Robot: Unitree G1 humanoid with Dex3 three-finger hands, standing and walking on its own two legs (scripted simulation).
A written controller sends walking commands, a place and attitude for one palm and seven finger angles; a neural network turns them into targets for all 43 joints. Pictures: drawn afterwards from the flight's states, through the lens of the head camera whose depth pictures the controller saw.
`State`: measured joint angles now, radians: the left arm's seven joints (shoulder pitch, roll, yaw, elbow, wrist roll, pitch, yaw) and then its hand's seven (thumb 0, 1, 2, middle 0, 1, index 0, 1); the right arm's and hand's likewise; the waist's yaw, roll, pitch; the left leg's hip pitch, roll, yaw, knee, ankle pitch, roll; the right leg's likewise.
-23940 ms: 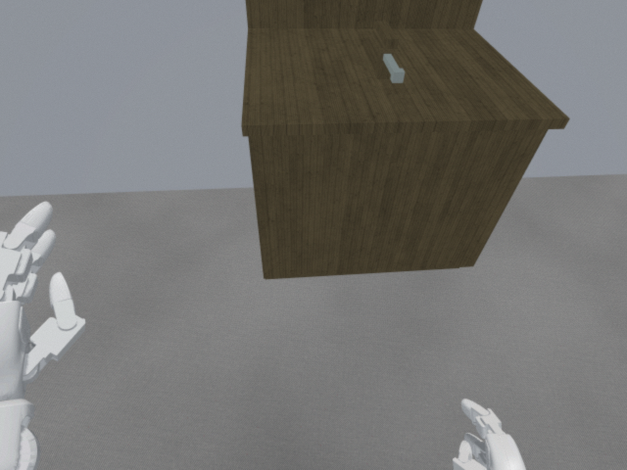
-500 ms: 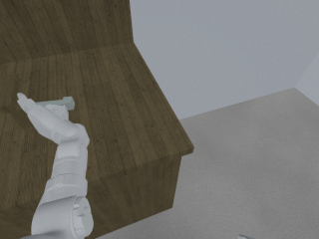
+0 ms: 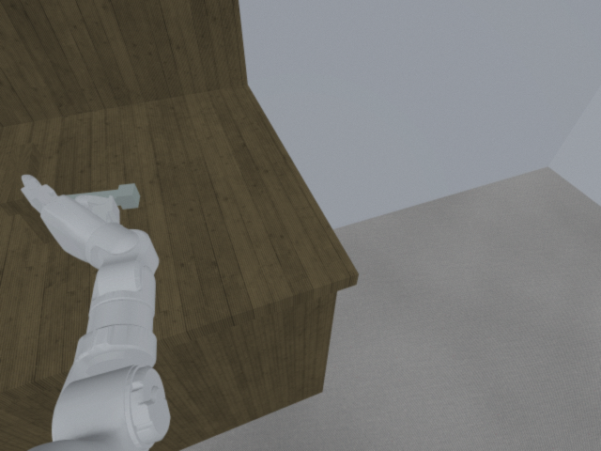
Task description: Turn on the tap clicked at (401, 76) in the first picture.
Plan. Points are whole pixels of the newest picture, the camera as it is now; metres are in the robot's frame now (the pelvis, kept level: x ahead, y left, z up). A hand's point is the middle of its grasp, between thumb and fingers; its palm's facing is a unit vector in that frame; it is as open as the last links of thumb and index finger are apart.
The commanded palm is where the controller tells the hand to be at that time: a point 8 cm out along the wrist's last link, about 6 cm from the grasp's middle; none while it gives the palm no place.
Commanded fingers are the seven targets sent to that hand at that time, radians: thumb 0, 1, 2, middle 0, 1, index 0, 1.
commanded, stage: lift the hand up off the lever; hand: left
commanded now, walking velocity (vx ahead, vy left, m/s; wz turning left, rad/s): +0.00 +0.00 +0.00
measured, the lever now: (128, 196) +0.48 +0.29 +0.07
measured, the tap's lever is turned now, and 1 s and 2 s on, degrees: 79 79 79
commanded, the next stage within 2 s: draw the hand back beside the body in 0.88 s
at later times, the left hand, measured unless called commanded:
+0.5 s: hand (107, 193) +0.41 +0.27 +0.14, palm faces +0.86 -0.51 -0.04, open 7.8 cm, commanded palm +0.35 +0.28 +0.15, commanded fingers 0.00 0.90 0.90 -0.15 -0.15 -0.15 -0.15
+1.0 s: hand (103, 196) +0.40 +0.27 +0.15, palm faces +0.86 -0.52 -0.05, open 7.8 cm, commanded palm +0.34 +0.28 +0.15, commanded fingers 0.00 0.90 0.90 -0.15 -0.16 -0.15 -0.16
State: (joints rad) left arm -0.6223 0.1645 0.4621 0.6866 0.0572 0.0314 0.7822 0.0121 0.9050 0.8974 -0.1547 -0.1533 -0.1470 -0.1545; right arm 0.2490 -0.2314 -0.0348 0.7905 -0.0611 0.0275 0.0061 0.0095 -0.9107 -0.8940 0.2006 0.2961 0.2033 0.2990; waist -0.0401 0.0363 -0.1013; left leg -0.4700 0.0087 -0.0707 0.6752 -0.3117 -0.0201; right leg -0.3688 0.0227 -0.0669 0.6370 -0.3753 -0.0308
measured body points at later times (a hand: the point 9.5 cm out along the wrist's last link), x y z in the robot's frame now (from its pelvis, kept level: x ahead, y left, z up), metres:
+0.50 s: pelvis +0.01 +0.00 +0.01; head +0.01 -0.01 +0.46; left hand +0.36 +0.29 +0.15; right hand +0.13 -0.24 -0.12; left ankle +0.02 +0.13 -0.72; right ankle -0.03 -0.10 -0.72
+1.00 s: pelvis +0.01 +0.00 +0.01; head +0.00 -0.02 +0.46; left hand +0.35 +0.29 +0.16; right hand +0.16 -0.24 -0.10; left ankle +0.02 +0.13 -0.72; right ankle -0.03 -0.10 -0.72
